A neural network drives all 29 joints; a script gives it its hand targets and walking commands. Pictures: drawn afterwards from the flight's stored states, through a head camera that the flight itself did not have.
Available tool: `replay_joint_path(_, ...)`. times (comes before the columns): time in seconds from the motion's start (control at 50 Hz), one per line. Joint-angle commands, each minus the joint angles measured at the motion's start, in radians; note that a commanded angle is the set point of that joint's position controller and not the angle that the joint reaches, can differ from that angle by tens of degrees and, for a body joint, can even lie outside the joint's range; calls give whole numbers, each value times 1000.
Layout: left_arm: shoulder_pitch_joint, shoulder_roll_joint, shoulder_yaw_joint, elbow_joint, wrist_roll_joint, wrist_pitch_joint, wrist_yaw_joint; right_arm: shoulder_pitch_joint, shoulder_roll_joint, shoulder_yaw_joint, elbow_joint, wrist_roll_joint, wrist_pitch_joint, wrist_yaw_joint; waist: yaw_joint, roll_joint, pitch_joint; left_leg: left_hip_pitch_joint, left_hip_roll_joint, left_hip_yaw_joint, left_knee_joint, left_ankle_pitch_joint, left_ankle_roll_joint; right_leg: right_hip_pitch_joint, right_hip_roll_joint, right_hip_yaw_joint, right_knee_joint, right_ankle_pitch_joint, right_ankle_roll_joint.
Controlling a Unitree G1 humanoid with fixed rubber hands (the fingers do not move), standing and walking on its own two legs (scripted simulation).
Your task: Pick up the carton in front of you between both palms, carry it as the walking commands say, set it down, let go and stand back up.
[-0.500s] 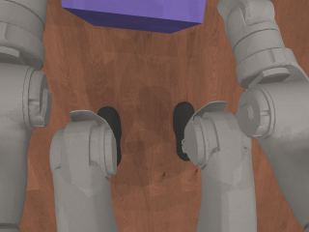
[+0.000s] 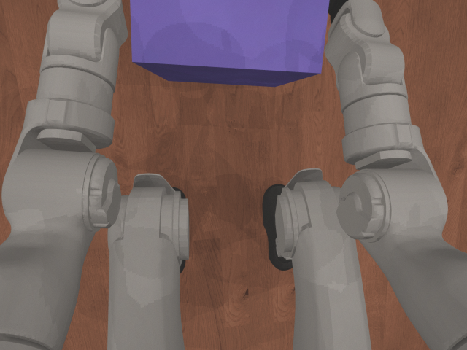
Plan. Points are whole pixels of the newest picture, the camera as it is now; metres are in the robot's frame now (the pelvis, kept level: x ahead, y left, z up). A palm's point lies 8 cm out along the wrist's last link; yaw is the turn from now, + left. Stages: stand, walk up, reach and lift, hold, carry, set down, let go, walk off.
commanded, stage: reach and lift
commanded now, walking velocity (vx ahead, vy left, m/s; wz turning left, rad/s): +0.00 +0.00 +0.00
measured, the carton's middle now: (227, 6) +0.56 +0.02 -0.20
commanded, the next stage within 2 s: none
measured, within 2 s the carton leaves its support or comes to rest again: neither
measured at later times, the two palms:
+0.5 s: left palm out of the picture +0.50 +0.17 +0.06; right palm out of the picture +0.49 -0.13 +0.06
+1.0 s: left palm out of the picture +0.44 +0.17 +0.21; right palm out of the picture +0.45 -0.13 +0.22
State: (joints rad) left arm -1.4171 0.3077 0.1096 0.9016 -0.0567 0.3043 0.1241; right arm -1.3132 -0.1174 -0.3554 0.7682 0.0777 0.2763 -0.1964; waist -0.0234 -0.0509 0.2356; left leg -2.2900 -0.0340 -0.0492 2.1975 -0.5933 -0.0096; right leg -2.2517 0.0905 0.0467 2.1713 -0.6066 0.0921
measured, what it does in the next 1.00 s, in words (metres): rises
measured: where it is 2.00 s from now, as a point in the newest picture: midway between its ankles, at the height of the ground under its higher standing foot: (227, 243)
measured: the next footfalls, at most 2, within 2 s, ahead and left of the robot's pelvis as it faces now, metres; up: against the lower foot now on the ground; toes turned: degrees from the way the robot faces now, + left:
none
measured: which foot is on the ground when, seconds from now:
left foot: down 0.00-1.00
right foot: down 0.00-1.00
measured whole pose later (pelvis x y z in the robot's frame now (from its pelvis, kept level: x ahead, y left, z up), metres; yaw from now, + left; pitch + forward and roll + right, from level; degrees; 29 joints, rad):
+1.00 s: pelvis +0.03 -0.01 +0.25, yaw +4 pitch +34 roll -1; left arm -0.76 -0.06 0.41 0.63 0.26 0.40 0.02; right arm -0.70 0.13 -0.47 0.56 -0.23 0.39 -0.04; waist -0.01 -0.01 -0.24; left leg -1.48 -0.04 -0.06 1.34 -0.45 -0.02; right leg -1.46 0.05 0.07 1.34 -0.47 0.04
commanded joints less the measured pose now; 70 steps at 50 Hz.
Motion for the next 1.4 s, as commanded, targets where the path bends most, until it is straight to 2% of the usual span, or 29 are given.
replay_joint_path(0.0, -560, -1168, -340, -304, -89, -1, -317, -750, 1040, 504, -269, 102, 15, 318, 30, 185, -1767, 1120, -96, 105, -208, 754, -12, 558, 83, -185, -194, 546, -35)
replay_joint_path(0.04, -480, -1203, -298, -227, -49, 23, -316, -709, 1044, 475, -236, 61, 29, 323, 22, 169, -1624, 1008, -103, 111, -272, 621, -18, 534, 85, -184, -244, 454, -37)
replay_joint_path(0.12, -395, -1219, -147, -36, 72, 47, -345, -597, 1032, 300, -91, -103, 60, 336, -27, 140, -1263, 679, -117, 120, -394, 264, -17, 516, 85, -169, -359, 233, -59)
replay_joint_path(0.16, -387, -1205, -69, 22, 130, 56, -360, -566, 1010, 214, -38, -176, 73, 342, -43, 143, -1161, 621, -120, 120, -445, 169, -11, 499, 84, -168, -410, 164, -68)
replay_joint_path(0.22, -392, -1195, -3, 49, 179, 58, -369, -576, 1017, 172, -25, -218, 77, 351, -30, 140, -1163, 639, -124, 123, -501, 130, -2, 525, 85, -162, -470, 134, -72)
replay_joint_path(0.3, -409, -1204, 22, 32, 204, 57, -370, -609, 1063, 198, -43, -212, 85, 368, 2, 109, -1252, 703, -124, 126, -557, 130, 7, 592, 86, -157, -526, 134, -64)
replay_joint_path(0.4, -405, -1265, -34, -55, 182, 83, -375, -609, 1144, 297, -99, -164, 117, 389, 31, 74, -1440, 846, -126, 135, -611, 189, 8, 715, 89, -157, -580, 178, -53)
replay_joint_path(0.54, -312, -1375, -182, -178, 103, 121, -389, -471, 1216, 416, -169, -112, 153, 411, 13, 86, -1573, 1030, -130, 127, -680, 331, -11, 853, 92, -151, -647, 303, -51)
replay_joint_path(0.7, -131, -1437, -242, -206, 96, 109, -372, -269, 1242, 457, -162, -109, 135, 414, 2, 114, -1419, 1131, -135, 97, -799, 377, -19, 932, 94, -120, -764, 342, -58)
replay_joint_path(0.9, 64, -1463, -224, -198, 144, 80, -351, -73, 1272, 465, -133, -143, 110, 417, 16, 82, -1235, 1295, -132, 59, -984, 365, -9, 1097, 89, -76, -953, 327, -63)
replay_joint_path(1.18, 298, -1490, -301, -283, 147, 76, -363, 189, 1299, 546, -186, -159, 102, 421, 17, 62, -1050, 1607, -110, 15, -1260, 426, 2, 1466, 63, -13, -1238, 406, -79)
replay_joint_path(1.38, 487, -1479, -341, -345, 145, 107, -364, 384, 1290, 595, -235, -166, 135, 427, 23, 53, -854, 1855, -91, -14, -1480, 530, 7, 1746, 35, 17, -1459, 516, -85)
